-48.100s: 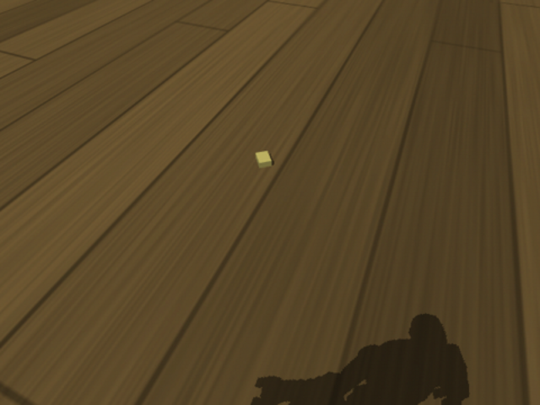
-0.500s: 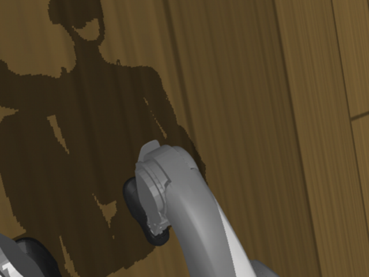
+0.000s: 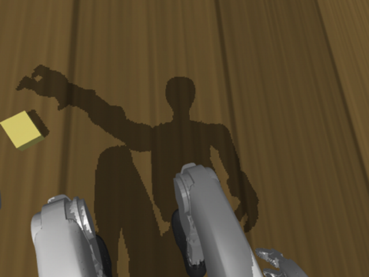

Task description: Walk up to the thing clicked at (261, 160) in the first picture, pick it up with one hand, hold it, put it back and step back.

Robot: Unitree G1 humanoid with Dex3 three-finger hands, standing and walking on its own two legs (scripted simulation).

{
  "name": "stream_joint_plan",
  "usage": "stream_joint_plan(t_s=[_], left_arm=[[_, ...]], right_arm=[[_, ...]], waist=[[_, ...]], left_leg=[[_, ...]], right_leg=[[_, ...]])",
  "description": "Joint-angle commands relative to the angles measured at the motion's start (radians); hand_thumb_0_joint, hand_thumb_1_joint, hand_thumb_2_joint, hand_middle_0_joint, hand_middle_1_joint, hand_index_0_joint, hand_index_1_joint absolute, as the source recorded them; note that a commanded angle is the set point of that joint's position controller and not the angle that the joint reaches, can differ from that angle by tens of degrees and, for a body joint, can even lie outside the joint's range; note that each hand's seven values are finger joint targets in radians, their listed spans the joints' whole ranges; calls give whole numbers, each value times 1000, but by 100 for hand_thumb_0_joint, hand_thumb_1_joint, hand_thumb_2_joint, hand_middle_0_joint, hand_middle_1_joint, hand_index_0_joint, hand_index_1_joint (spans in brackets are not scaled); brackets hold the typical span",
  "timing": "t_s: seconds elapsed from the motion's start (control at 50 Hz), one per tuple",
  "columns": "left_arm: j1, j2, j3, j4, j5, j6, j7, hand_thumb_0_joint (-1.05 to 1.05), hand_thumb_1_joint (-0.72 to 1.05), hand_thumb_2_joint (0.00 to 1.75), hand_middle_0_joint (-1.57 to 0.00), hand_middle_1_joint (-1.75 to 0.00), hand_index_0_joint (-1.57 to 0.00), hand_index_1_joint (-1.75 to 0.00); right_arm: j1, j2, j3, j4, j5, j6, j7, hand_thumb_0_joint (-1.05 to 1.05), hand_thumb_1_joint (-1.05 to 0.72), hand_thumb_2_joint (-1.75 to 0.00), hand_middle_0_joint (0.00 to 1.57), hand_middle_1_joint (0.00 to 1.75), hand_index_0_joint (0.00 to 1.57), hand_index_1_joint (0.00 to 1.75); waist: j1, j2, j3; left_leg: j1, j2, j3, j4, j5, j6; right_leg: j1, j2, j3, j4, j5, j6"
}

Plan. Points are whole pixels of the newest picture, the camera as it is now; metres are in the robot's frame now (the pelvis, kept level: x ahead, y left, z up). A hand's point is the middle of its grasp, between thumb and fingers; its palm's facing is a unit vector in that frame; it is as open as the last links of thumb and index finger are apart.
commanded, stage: go down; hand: left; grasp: from above
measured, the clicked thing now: (23, 130) +0.54 +0.32 -0.35
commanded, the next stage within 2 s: withdraw in 1.96 s
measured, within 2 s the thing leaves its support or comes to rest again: neither
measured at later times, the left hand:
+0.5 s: hand out of the picture +0.51 +0.35 +0.02, palm faces -0.25 -0.28 -0.93, open 13.6 cm
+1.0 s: hand out of the picture +0.49 +0.35 +0.07, palm faces -0.28 -0.27 -0.92, open 13.4 cm
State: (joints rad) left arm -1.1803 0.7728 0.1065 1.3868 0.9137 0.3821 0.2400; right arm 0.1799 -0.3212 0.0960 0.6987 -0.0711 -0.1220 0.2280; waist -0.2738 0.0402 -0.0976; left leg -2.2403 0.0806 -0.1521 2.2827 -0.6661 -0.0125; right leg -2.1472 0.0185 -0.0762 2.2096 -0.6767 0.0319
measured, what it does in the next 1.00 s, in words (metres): rises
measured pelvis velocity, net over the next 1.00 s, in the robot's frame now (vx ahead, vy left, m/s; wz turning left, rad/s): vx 0.01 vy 0.00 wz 0.07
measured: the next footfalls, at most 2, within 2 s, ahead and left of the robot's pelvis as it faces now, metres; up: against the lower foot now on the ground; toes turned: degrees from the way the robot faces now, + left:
none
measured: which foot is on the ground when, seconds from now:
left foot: down 0.00-1.00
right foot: down 0.00-1.00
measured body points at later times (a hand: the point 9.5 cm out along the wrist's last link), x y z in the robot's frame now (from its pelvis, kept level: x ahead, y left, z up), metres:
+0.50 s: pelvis +0.00 -0.01 +0.06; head +0.22 +0.03 +0.45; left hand +0.52 +0.36 +0.08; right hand +0.02 -0.27 -0.06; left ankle +0.08 +0.14 -0.33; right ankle +0.10 -0.13 -0.33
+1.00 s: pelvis +0.01 +0.00 +0.13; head +0.22 +0.04 +0.52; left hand +0.51 +0.36 +0.12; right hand +0.07 -0.27 +0.01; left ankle +0.08 +0.14 -0.33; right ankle +0.10 -0.13 -0.33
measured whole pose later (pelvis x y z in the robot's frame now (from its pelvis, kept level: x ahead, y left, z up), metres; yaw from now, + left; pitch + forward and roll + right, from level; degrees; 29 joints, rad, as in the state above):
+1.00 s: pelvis +0.01 +0.00 +0.13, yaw +4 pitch +36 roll -5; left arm -1.14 0.71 0.07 1.30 0.94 0.37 0.11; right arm 0.22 -0.28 0.06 0.70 -0.02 -0.04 0.06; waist -0.22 0.06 -0.15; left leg -1.89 0.08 -0.08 1.85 -0.60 -0.01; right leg -1.82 0.00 -0.05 1.80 -0.62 0.02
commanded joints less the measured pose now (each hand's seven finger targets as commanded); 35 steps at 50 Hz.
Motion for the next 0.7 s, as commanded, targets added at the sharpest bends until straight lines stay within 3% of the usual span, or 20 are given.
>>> stream_joint_plan(t_s=[0.0,0.04,0.06,0.08,0.12,0.14,0.2,0.22,0.28,0.32,0.36,0.4,0.44,0.5,0.6,0.68], left_arm=[[-400,240,-14,-112,48,-17,1,0,-46,93,-9,-110,-11,-107],[-445,264,-12,-138,56,-30,-12,0,-46,92,-9,-111,-11,-108],[-414,238,-24,-70,64,-25,-20,0,-45,91,-9,-113,-12,-109],[-458,270,-14,-127,66,-32,-27,0,-46,92,-9,-112,-11,-108],[-433,248,-26,-94,61,-30,-43,0,-46,92,-9,-111,-11,-107],[-474,285,-11,-167,66,-35,-51,0,-46,92,-9,-111,-11,-108],[-444,267,-23,-135,72,-30,-72,0,-47,92,-9,-110,-11,-108],[-479,293,-10,-203,72,-35,-78,0,-47,93,-9,-109,-11,-107],[-425,290,-10,-184,69,-25,-96,0,-46,91,-9,-110,-11,-107],[-442,319,14,-237,67,-27,-97,0,-46,91,-9,-110,-11,-107],[-429,291,-1,-227,67,-20,-104,0,-46,91,-9,-111,-12,-108],[-443,306,15,-268,63,-20,-97,0,-46,90,-9,-111,-12,-108],[-399,272,-5,-221,69,-11,-100,0,-47,92,-9,-110,-12,-107],[-402,272,-9,-238,64,-13,-115,0,-47,92,-9,-110,-12,-108],[-387,224,-26,-226,67,-13,-121,0,-45,91,-10,-112,-13,-108],[-384,222,-36,-255,67,-24,-130,0,-44,89,-10,-113,-14,-109]], right_arm=[[250,-215,-77,34,-5,17,-29,0,-89,-90,20,30,20,30],[227,-212,-77,13,-5,17,-43,0,-89,-89,20,30,20,30],[228,-202,-77,4,-4,19,-47,0,-90,-90,20,30,20,30],[234,-203,-77,5,-2,20,-55,0,-90,-90,20,30,20,30],[234,-197,-77,-5,2,28,-66,0,-89,-90,20,30,20,30],[250,-205,-82,-4,6,33,-72,0,-89,-90,20,30,20,30],[261,-195,-85,-23,16,48,-86,0,-90,-90,20,30,20,30],[275,-193,-85,-22,18,53,-90,0,-90,-90,20,30,20,30],[280,-187,-85,-30,27,67,-102,0,-90,-90,20,30,20,30],[290,-193,-91,-31,36,79,-111,0,-90,-90,20,30,20,30],[289,-187,-93,-35,37,83,-117,0,-90,-90,20,30,20,30],[285,-182,-93,-32,41,85,-124,0,-90,-90,20,30,20,30],[282,-176,-92,-32,44,85,-129,0,-90,-90,20,30,20,30],[275,-171,-93,-28,49,83,-138,0,-90,-90,20,30,20,30],[279,-174,-97,-20,50,81,-151,0,-90,-90,20,30,20,30],[267,-163,-98,-23,48,78,-157,0,-90,-90,20,30,20,30]], waist=[[-47,225,-543],[-36,236,-558],[-28,206,-559],[-25,223,-595],[-14,214,-608],[-7,242,-654],[6,210,-691],[6,221,-724],[26,211,-733],[41,236,-761],[26,204,-741],[41,234,-753],[38,210,-729],[44,215,-701],[30,237,-691],[31,222,-698]], left_leg=[[434,-43,95,-259,87,37],[444,-45,106,-279,68,36],[445,-43,113,-287,64,36],[460,-47,115,-297,69,35],[473,-45,119,-318,71,34],[508,-47,119,-327,91,35],[521,-41,128,-339,132,37],[524,-43,134,-340,153,41],[548,-42,139,-376,155,41],[590,-43,130,-410,169,38],[601,-39,130,-423,156,42],[623,-39,133,-440,169,40],[634,-38,131,-466,162,40],[642,-38,129,-506,134,39],[738,-35,110,-551,186,32],[752,-35,127,-567,189,37]], right_leg=[[317,60,-48,-301,105,-58],[333,57,-36,-318,76,-60],[355,60,-32,-331,70,-61],[367,55,-30,-337,72,-61],[385,54,-28,-348,74,-62],[396,46,-30,-350,102,-62],[453,46,-27,-363,159,-61],[488,43,-23,-372,187,-56],[518,41,-23,-394,187,-58],[516,32,-30,-400,200,-61],[528,36,-32,-424,190,-59],[532,32,-27,-433,205,-60],[541,35,-30,-458,199,-61],[556,35,-28,-491,167,-63],[537,27,-34,-507,217,-65],[596,32,-28,-552,223,-62]])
